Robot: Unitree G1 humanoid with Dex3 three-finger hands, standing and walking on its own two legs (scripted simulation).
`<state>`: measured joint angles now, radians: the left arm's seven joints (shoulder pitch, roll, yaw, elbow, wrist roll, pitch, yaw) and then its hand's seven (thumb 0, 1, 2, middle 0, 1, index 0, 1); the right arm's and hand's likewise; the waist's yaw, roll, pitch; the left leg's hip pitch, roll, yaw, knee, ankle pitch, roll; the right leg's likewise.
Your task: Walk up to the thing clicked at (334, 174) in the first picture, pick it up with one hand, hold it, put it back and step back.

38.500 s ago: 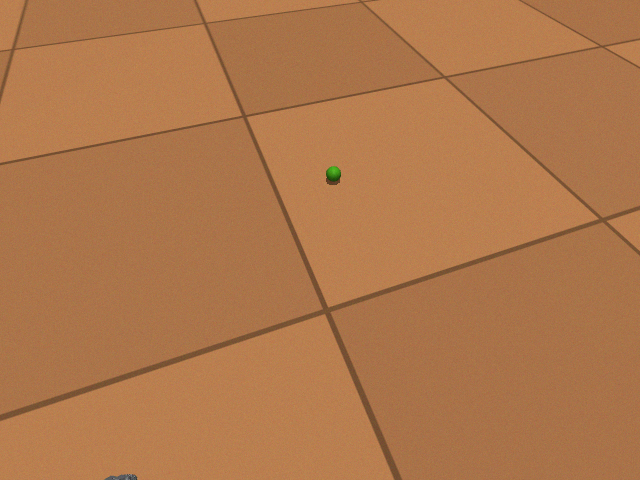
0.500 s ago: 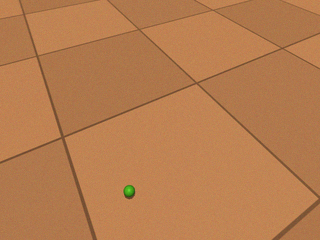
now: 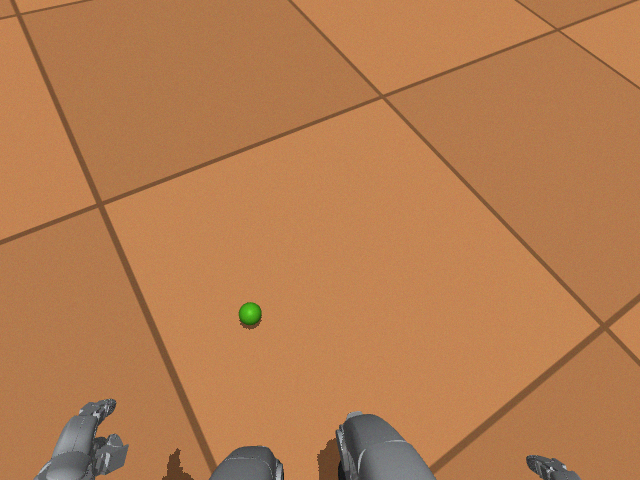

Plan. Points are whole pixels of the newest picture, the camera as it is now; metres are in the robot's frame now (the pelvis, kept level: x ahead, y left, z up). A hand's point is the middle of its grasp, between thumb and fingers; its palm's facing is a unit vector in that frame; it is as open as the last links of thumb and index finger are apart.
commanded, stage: step back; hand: left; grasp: from above
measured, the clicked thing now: (250, 313) +0.54 +0.17 -0.73
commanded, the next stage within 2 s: none
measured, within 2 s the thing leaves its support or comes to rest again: neither
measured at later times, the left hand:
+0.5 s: hand out of the picture +0.02 +0.23 -0.13, palm faces -0.06 -0.91 -0.41, open 7.4 cm
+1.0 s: hand out of the picture -0.16 +0.25 -0.15, palm faces -0.03 -0.92 -0.39, open 7.4 cm
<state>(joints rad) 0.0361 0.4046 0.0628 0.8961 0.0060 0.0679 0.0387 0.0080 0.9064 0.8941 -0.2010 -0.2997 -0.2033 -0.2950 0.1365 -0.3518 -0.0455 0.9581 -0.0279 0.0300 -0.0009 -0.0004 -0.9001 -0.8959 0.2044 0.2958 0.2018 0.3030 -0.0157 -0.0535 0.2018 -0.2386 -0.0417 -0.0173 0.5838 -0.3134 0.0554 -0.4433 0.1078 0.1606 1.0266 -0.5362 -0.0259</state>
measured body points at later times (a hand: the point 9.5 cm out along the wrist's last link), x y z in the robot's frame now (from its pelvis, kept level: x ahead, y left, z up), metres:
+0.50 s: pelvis -0.10 -0.02 +0.00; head -0.05 -0.05 +0.45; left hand +0.02 +0.28 -0.10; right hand -0.02 -0.34 -0.13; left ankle -0.11 +0.12 -0.65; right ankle -0.07 -0.12 -0.73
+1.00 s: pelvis -0.25 -0.03 +0.00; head -0.20 -0.01 +0.44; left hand -0.16 +0.30 -0.13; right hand -0.14 -0.34 -0.10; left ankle -0.19 +0.11 -0.73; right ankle -0.30 -0.17 -0.68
